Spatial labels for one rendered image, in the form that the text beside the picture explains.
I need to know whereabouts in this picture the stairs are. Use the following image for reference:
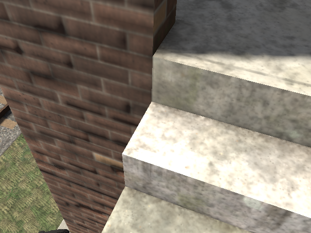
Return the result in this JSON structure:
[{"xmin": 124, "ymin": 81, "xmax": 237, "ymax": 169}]
[{"xmin": 101, "ymin": 56, "xmax": 311, "ymax": 233}]

